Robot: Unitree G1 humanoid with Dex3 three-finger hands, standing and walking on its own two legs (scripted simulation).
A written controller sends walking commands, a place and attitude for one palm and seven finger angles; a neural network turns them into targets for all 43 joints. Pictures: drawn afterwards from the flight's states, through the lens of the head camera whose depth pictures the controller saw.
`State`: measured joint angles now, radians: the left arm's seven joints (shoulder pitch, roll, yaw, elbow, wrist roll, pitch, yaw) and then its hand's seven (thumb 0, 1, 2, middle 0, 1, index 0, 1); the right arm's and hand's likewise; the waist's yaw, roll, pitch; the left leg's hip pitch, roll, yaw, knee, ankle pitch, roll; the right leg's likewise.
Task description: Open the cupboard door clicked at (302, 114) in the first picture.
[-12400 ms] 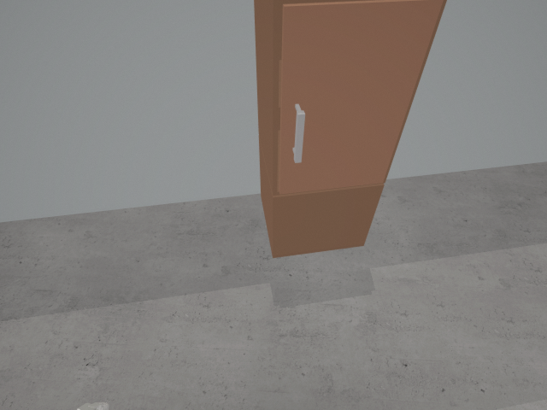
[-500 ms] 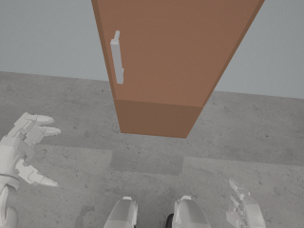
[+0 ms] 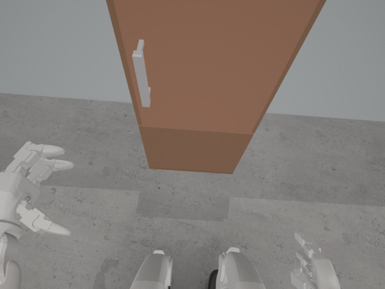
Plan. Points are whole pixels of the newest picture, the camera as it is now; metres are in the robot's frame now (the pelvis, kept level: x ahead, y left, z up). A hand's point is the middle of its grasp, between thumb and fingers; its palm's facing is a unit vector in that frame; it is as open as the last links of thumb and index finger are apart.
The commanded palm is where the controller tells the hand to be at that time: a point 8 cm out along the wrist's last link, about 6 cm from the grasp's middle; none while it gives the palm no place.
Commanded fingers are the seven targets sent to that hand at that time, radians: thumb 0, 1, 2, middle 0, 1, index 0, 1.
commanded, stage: raise the hand with hooked fingers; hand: left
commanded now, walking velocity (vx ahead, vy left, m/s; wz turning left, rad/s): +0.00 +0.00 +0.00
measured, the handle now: (143, 76) +0.58 +0.16 +0.03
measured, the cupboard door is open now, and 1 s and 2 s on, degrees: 0 0 0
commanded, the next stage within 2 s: move the hooked fingers beside the handle in 0.04 s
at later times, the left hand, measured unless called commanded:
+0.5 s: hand (67, 166) +0.33 +0.27 +0.03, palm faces -0.01 -1.00 -0.03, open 13.9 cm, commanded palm +0.32 +0.31 +0.03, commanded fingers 0.00 -0.50 0.30 -0.30 -1.20 -0.30 -1.20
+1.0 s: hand (86, 129) +0.42 +0.25 +0.03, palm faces +0.00 -1.00 -0.03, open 13.9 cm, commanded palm +0.41 +0.29 +0.03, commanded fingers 0.00 -0.50 0.30 -0.30 -1.20 -0.30 -1.20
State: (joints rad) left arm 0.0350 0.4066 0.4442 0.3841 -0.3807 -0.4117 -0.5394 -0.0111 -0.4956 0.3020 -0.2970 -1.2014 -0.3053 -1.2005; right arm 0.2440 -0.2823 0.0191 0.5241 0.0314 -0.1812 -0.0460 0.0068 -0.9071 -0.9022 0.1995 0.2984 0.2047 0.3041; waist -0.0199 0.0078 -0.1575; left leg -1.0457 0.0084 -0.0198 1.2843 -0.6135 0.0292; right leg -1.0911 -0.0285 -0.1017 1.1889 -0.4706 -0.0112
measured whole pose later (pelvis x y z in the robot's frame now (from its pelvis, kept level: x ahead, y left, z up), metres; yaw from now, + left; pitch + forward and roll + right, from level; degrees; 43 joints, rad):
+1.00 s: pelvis +0.00 +0.00 +0.00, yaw -1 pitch +25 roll -3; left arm -0.49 0.48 0.46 0.82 -0.23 -0.43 -0.45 -0.01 -0.50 0.30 -0.30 -1.20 -0.30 -1.20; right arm 0.30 -0.28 0.02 0.60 0.01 -0.06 -0.03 0.00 -0.91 -0.90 0.20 0.30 0.20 0.30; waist -0.09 0.01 -0.15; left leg -1.11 0.02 0.00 1.28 -0.61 0.04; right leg -1.16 -0.02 -0.08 1.18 -0.45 0.00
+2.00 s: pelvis +0.00 +0.00 -0.02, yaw -4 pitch +31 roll -5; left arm -0.94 0.71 0.55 1.16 -0.07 -0.40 -0.36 -0.01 -0.49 0.30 -0.30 -1.20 -0.31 -1.20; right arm 0.36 -0.28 0.09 0.57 -0.03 0.10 0.00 0.00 -0.91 -0.90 0.20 0.30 0.20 0.30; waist -0.23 0.03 -0.11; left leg -1.30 0.05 -0.02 1.37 -0.62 0.04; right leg -1.34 0.01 -0.10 1.23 -0.44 -0.01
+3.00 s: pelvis +0.00 +0.00 -0.02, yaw -3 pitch +30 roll -5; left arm -0.92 0.59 0.48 1.15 -0.07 -0.44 -0.28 -0.01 -0.50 0.30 -0.30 -1.20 -0.31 -1.20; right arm 0.34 -0.27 0.07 0.58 -0.03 0.11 0.01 0.00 -0.91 -0.90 0.20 0.30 0.20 0.30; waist -0.21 0.03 -0.13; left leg -1.26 0.04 -0.02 1.35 -0.62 0.03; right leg -1.30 0.00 -0.10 1.22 -0.44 -0.01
